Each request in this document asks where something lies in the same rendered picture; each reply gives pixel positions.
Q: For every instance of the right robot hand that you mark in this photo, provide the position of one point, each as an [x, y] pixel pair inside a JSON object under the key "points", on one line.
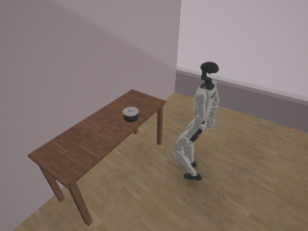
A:
{"points": [[208, 122]]}

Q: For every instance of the left robot upper arm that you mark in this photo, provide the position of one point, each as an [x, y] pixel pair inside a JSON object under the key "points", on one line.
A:
{"points": [[200, 99]]}

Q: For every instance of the robot left forearm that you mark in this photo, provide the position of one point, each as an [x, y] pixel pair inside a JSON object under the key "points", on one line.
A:
{"points": [[195, 125]]}

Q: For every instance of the pot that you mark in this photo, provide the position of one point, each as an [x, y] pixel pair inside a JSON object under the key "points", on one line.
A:
{"points": [[131, 118]]}

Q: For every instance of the robot right thigh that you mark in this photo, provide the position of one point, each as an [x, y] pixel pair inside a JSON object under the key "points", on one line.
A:
{"points": [[189, 126]]}

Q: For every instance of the left robot hand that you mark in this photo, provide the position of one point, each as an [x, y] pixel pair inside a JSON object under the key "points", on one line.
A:
{"points": [[182, 142]]}

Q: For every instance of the table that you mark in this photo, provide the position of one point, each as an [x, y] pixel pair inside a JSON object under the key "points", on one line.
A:
{"points": [[69, 156]]}

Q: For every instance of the lid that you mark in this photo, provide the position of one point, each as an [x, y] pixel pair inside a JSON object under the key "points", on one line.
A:
{"points": [[134, 113]]}

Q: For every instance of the robot right forearm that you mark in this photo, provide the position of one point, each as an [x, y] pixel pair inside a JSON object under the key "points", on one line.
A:
{"points": [[213, 112]]}

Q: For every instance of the robot left foot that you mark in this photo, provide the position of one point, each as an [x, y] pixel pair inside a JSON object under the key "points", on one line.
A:
{"points": [[197, 176]]}

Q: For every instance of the right robot upper arm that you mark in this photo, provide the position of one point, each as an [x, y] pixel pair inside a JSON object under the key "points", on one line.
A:
{"points": [[216, 99]]}

